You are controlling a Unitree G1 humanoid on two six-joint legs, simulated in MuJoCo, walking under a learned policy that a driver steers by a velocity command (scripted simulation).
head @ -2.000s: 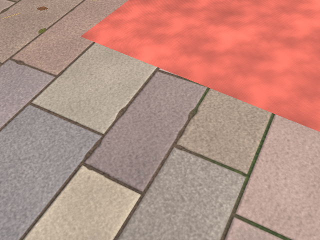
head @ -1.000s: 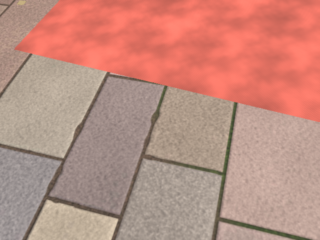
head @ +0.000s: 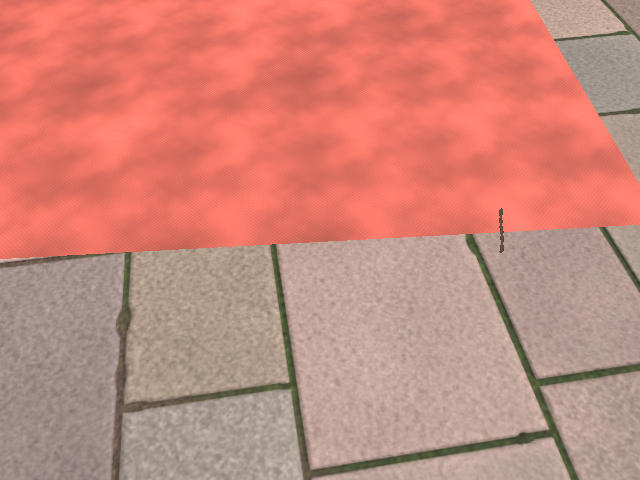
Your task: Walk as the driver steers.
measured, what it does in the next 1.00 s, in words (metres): stands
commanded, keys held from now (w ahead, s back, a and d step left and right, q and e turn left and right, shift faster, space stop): no key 0.14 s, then w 0.02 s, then no key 0.84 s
